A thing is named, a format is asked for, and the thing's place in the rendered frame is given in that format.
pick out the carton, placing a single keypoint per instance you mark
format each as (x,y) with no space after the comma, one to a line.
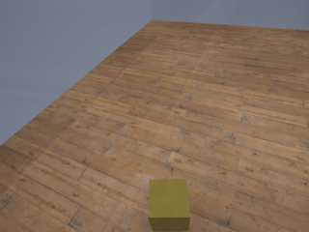
(168,207)

